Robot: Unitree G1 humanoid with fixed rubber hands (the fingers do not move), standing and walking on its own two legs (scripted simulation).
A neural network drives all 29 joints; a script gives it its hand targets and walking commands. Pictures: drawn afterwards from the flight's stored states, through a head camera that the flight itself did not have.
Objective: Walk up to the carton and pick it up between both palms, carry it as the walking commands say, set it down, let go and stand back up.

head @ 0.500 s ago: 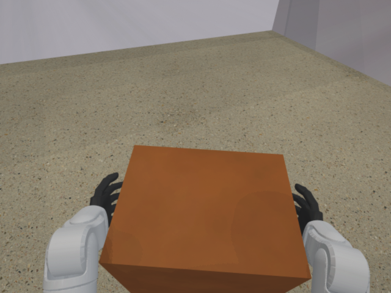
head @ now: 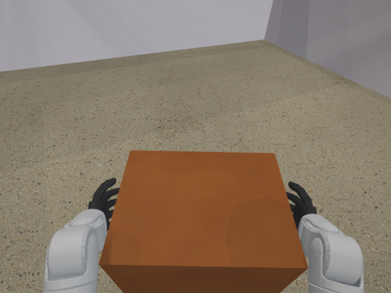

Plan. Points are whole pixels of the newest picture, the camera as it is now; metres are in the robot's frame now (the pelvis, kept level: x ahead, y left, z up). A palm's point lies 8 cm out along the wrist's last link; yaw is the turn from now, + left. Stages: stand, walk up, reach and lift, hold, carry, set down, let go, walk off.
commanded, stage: carry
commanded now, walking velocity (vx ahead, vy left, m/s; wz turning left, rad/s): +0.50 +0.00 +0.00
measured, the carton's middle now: (200, 231) +0.26 +0.00 +0.02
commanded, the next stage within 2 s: none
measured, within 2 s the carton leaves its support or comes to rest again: neither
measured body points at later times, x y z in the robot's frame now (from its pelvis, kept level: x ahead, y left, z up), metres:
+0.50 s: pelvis +0.15 -0.01 +0.00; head +0.15 -0.03 +0.45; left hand +0.41 +0.17 +0.08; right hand +0.41 -0.21 +0.07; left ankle +0.22 +0.14 -0.71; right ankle +0.04 -0.10 -0.75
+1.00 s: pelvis +0.49 -0.02 -0.02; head +0.47 -0.03 +0.43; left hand +0.74 +0.16 +0.07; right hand +0.73 -0.22 +0.06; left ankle +0.32 +0.13 -0.74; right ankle +0.61 -0.12 -0.75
